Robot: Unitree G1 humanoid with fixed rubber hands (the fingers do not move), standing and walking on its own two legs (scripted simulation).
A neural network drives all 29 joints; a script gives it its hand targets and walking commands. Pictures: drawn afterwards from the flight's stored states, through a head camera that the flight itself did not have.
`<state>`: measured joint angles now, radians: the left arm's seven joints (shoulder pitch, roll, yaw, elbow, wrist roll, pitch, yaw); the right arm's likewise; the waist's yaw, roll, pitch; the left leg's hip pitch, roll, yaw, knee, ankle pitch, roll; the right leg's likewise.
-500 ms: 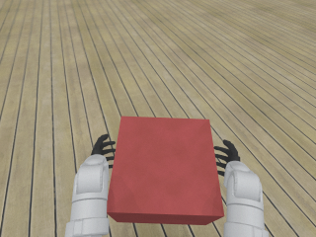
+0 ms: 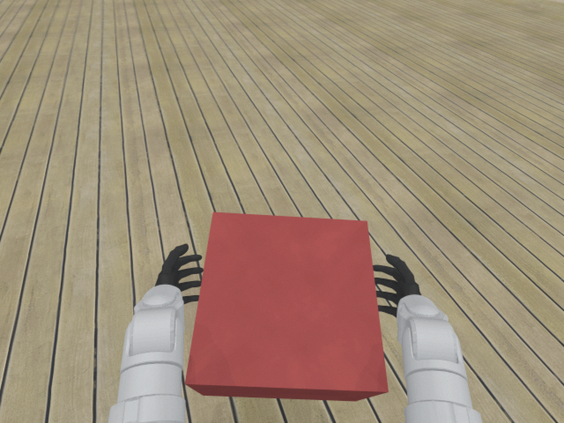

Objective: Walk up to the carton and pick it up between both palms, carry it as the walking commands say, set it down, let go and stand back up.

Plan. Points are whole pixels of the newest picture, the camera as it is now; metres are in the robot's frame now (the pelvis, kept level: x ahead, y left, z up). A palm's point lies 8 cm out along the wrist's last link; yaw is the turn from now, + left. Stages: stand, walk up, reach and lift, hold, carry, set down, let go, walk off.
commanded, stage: hold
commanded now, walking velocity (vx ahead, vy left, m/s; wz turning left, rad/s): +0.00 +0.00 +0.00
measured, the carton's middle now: (285, 308) +0.32 +0.03 -0.05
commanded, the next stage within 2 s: set down in 0.04 s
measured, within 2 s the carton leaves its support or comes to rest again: neither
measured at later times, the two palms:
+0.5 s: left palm (170, 307) +0.29 +0.21 -0.02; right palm (384, 314) +0.32 -0.14 -0.02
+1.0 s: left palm (179, 320) +0.31 +0.22 -0.10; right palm (369, 328) +0.34 -0.14 -0.11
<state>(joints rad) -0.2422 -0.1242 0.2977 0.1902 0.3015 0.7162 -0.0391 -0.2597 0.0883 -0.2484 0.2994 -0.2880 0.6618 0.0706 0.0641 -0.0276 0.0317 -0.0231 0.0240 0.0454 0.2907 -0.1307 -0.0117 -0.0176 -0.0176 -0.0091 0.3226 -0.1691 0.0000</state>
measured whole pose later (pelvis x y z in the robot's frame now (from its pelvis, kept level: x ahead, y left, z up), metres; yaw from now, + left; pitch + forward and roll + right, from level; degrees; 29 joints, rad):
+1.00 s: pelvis -0.04 +0.00 -0.05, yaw +1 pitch +24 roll +0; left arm -0.52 -0.07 0.49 0.42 0.31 0.37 -0.13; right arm -0.52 0.14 -0.43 0.44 -0.30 0.37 0.05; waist 0.05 -0.02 -0.06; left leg -0.96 0.04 0.01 0.75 -0.21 -0.01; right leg -0.93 -0.01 -0.02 0.76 -0.25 0.00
